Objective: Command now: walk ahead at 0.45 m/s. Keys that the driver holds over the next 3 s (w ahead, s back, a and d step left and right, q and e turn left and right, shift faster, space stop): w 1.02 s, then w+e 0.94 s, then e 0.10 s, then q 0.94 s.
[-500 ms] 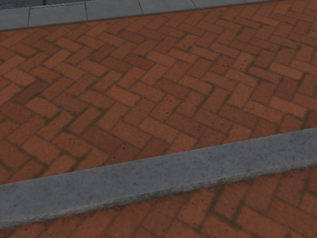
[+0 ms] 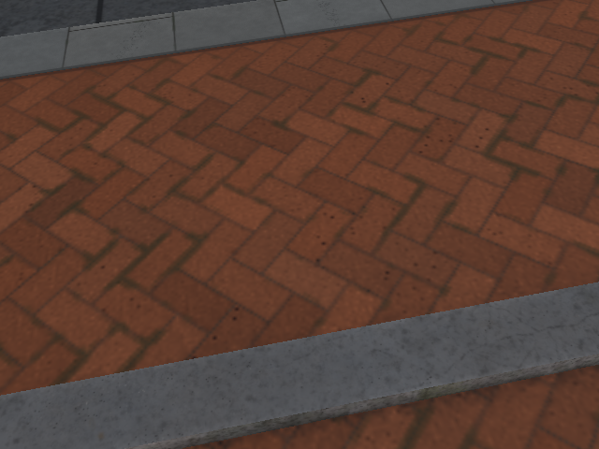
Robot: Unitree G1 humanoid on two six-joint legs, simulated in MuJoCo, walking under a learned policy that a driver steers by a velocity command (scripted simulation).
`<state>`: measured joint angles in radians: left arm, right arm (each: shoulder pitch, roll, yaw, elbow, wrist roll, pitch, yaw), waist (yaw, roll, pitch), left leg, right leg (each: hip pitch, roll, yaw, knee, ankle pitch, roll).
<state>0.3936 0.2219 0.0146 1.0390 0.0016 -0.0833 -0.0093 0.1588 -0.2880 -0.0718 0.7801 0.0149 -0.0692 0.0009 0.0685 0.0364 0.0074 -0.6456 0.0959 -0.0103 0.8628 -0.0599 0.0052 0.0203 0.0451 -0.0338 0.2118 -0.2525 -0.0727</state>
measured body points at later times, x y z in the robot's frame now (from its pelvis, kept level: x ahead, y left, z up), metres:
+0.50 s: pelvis +0.28 +0.03 +0.00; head +0.30 +0.03 +0.45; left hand +0.43 +0.30 -0.11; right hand +0.32 -0.24 -0.13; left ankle +0.27 +0.12 -0.75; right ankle +0.40 -0.14 -0.68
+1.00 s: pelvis +0.56 -0.02 +0.00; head +0.59 -0.01 +0.45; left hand +0.51 +0.24 -0.15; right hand +0.73 -0.25 -0.11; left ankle +0.69 +0.11 -0.65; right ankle +0.47 -0.14 -0.75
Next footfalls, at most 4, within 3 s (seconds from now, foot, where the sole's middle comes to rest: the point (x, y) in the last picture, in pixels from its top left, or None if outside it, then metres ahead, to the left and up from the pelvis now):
0.22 left None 0.31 0.12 -0.78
0.56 right None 0.51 -0.14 -0.78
1.06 left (300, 326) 0.78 0.13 -0.75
1.46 right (407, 307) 0.85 -0.14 -0.75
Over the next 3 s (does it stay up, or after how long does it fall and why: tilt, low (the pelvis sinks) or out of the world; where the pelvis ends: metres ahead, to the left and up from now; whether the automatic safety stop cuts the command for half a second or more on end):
stays up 1.21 -0.15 0.00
